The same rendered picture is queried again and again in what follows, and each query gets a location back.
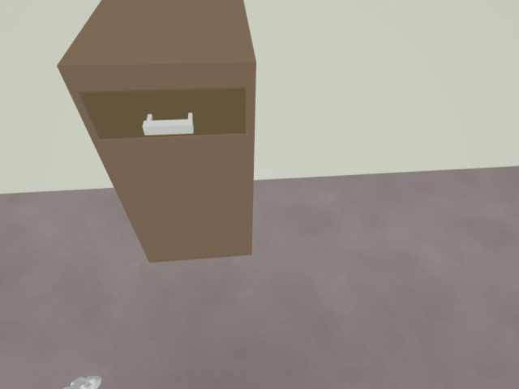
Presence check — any drawer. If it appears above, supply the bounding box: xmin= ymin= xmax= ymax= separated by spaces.
xmin=81 ymin=88 xmax=246 ymax=139

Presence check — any cabinet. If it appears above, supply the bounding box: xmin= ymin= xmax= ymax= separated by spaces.
xmin=57 ymin=0 xmax=256 ymax=263

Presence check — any handle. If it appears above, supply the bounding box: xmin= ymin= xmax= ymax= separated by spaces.
xmin=142 ymin=113 xmax=194 ymax=135

